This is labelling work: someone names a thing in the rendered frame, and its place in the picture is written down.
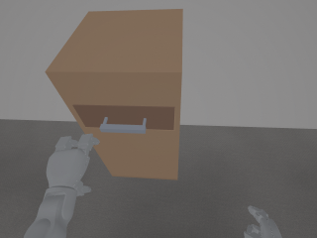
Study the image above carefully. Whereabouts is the handle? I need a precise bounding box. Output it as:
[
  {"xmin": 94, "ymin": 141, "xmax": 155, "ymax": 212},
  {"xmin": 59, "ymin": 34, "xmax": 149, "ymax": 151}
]
[{"xmin": 99, "ymin": 117, "xmax": 147, "ymax": 134}]

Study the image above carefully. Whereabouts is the left robot forearm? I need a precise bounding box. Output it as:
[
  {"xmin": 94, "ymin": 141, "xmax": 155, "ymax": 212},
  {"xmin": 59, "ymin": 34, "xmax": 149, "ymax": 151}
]
[{"xmin": 24, "ymin": 185, "xmax": 77, "ymax": 238}]

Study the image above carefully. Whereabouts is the left robot hand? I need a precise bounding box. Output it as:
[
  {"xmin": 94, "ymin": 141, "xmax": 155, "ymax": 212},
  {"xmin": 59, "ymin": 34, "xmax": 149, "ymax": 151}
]
[{"xmin": 46, "ymin": 133, "xmax": 100, "ymax": 196}]

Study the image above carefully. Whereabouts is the right robot hand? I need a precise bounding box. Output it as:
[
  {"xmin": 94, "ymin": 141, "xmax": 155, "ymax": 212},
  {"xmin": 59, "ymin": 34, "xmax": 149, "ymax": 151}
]
[{"xmin": 244, "ymin": 205, "xmax": 282, "ymax": 238}]

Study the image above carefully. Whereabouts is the cabinet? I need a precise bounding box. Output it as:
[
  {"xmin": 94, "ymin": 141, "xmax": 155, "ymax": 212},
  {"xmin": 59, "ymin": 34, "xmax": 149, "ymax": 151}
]
[{"xmin": 45, "ymin": 9, "xmax": 183, "ymax": 180}]

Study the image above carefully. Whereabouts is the drawer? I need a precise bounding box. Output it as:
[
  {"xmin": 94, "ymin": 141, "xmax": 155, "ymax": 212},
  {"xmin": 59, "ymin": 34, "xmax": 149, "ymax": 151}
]
[{"xmin": 72, "ymin": 104, "xmax": 175, "ymax": 130}]

